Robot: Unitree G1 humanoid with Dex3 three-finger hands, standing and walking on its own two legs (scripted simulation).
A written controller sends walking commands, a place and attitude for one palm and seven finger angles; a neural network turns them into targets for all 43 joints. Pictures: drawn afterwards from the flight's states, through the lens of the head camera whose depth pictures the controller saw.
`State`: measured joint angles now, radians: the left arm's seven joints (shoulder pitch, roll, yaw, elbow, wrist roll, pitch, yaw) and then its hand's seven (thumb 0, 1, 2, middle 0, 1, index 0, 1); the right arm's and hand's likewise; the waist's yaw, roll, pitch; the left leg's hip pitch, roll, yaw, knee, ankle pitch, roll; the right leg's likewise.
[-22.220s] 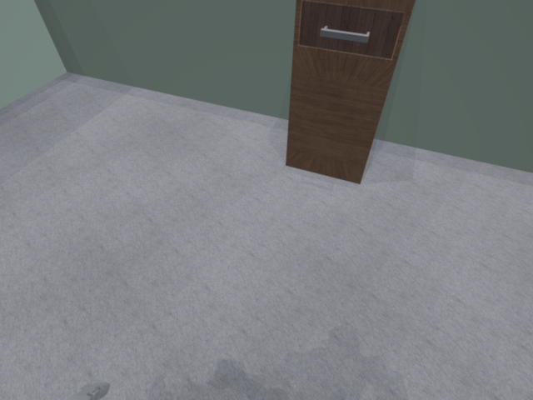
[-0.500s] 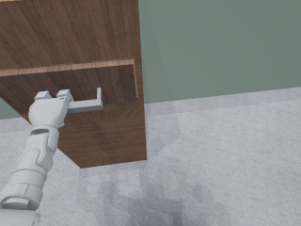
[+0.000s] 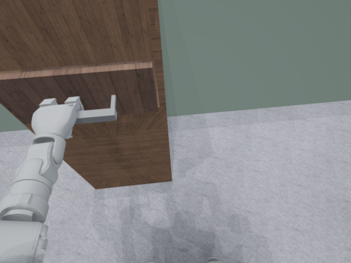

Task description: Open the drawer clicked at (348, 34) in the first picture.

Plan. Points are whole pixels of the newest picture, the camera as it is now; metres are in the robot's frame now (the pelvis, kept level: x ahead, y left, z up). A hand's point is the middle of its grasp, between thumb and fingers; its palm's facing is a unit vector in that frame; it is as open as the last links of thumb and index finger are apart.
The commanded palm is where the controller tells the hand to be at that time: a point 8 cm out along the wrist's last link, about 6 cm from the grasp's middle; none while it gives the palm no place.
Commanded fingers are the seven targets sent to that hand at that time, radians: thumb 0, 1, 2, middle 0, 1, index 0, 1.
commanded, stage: pull the drawer open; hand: left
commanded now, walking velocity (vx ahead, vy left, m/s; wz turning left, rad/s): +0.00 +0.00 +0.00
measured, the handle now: (79, 109) +0.46 +0.26 +0.04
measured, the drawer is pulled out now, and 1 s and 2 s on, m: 0.02 0.11 0.24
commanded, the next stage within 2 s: none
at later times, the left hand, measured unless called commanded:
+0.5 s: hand (63, 157) +0.35 +0.27 +0.02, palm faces +0.02 -0.03 -1.00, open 5.7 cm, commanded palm +0.32 +0.27 +0.07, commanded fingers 0.00 0.90 0.90 -0.40 -1.35 -0.40 -1.35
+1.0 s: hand (60, 171) +0.31 +0.27 +0.02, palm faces -0.02 -0.05 -1.00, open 6.0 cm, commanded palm +0.26 +0.26 +0.07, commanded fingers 0.00 0.90 0.90 -0.40 -1.35 -0.40 -1.35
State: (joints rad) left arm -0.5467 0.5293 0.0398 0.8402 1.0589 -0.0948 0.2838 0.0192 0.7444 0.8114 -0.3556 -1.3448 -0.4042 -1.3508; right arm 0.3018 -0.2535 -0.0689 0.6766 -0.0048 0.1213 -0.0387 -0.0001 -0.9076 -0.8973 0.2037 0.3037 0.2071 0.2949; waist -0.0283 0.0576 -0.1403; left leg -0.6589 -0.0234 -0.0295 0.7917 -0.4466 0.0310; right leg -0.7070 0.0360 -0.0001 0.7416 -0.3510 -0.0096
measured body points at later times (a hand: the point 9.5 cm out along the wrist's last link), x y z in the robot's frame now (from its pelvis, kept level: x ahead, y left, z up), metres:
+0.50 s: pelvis +0.01 +0.02 +0.01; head +0.06 +0.01 +0.45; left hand +0.34 +0.27 +0.07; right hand +0.16 -0.24 -0.11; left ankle -0.05 +0.10 -0.71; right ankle -0.01 -0.12 -0.71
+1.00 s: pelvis +0.00 +0.00 +0.01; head +0.06 -0.02 +0.46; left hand +0.30 +0.27 +0.07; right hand +0.10 -0.28 -0.11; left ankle -0.05 +0.10 -0.71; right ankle -0.01 -0.12 -0.71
